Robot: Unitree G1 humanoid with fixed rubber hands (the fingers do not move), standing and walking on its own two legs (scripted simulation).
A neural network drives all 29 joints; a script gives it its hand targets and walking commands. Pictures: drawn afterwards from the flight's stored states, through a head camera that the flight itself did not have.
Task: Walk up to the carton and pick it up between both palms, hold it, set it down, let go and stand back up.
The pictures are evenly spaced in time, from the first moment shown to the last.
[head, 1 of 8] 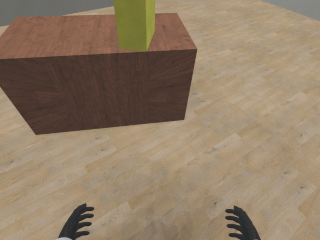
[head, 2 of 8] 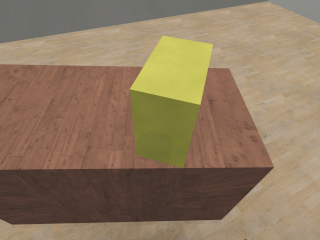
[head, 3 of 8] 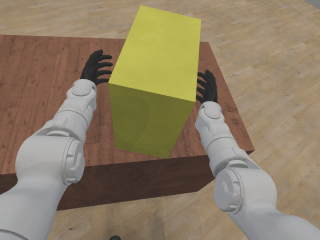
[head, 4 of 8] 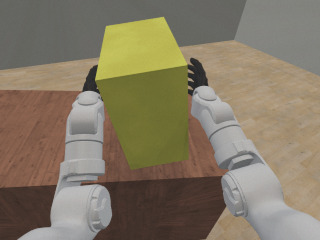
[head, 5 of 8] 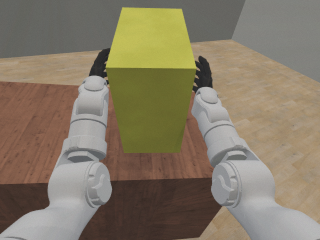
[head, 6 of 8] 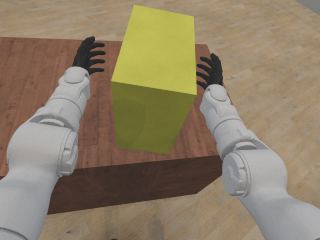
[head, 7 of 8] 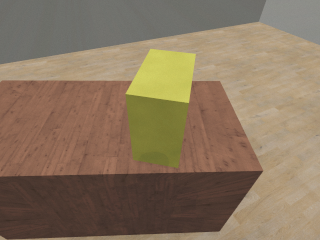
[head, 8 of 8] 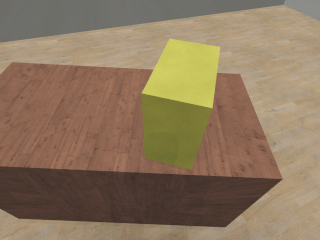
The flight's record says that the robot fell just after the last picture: no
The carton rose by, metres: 0.23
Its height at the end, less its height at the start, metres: +0.00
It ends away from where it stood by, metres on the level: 0.02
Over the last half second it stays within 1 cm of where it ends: yes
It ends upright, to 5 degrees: yes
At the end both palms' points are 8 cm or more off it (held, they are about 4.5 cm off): yes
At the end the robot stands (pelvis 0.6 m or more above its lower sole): yes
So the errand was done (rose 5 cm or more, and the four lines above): yes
